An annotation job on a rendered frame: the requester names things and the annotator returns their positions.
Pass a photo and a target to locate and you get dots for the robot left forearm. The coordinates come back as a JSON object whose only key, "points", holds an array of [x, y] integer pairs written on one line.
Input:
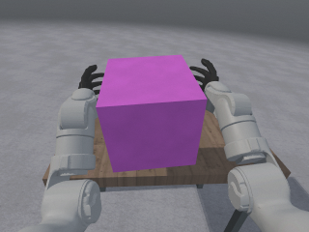
{"points": [[75, 133]]}

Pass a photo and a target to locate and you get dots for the right robot hand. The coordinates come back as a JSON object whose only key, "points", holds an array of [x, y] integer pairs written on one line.
{"points": [[209, 76]]}

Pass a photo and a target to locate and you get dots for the robot right upper arm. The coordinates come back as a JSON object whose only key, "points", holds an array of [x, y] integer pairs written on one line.
{"points": [[261, 191]]}

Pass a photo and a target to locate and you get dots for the left robot hand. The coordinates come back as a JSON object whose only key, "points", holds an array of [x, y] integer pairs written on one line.
{"points": [[87, 78]]}

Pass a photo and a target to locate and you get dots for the table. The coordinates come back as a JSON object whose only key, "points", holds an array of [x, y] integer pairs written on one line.
{"points": [[211, 167]]}

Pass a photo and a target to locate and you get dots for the robot right forearm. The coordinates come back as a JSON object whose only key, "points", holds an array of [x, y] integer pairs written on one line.
{"points": [[243, 141]]}

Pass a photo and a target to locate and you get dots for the robot left upper arm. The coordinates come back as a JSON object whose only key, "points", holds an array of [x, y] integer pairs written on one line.
{"points": [[69, 206]]}

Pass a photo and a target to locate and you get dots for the carton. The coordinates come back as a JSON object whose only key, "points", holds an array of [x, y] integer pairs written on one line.
{"points": [[151, 112]]}

